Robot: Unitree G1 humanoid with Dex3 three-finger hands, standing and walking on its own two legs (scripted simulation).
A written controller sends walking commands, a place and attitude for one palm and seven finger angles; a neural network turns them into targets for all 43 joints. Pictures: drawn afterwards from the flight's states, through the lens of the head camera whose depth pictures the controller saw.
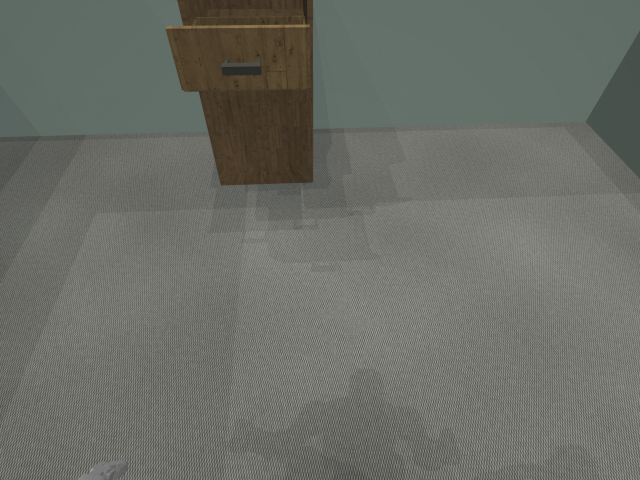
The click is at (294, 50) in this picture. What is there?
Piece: drawer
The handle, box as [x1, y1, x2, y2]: [221, 58, 260, 75]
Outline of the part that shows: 260,60 259,58 257,58 256,63 229,63 228,60 225,59 221,65 222,74 260,74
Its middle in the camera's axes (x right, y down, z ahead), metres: -0.23 -0.50 +1.12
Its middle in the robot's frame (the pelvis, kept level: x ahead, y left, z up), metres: +1.17 +0.29 -0.03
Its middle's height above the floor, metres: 0.73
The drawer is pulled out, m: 0.30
